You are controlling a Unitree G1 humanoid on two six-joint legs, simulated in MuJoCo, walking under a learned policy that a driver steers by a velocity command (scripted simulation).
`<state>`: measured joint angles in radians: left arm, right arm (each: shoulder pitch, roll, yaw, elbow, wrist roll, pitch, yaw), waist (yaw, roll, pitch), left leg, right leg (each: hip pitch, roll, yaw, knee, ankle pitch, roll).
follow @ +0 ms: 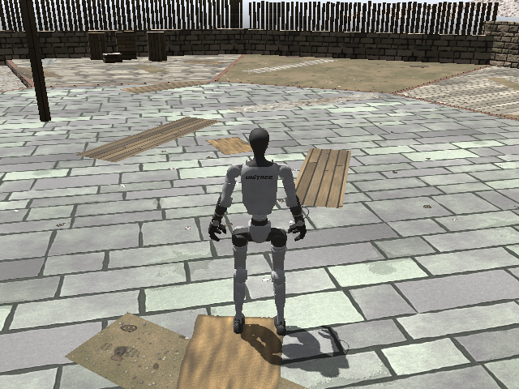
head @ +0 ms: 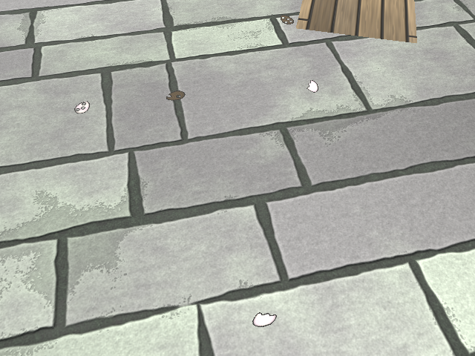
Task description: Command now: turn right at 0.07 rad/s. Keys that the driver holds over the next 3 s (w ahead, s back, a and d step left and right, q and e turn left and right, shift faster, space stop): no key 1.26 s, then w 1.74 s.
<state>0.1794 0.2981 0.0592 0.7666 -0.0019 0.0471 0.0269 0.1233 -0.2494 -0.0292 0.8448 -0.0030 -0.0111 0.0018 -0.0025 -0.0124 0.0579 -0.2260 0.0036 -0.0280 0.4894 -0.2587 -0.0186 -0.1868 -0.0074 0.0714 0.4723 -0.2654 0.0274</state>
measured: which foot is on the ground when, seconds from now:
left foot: down 0.00-1.00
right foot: down 0.00-1.00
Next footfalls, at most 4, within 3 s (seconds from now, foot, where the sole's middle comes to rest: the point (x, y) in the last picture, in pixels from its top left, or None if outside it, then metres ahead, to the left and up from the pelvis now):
1.94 right None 0.42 -0.11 -0.77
2.48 left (203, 270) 0.73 0.13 -0.77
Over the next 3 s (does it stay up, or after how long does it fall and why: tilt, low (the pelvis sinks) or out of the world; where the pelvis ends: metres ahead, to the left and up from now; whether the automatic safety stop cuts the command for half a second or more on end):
stays up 0.84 0.02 -0.01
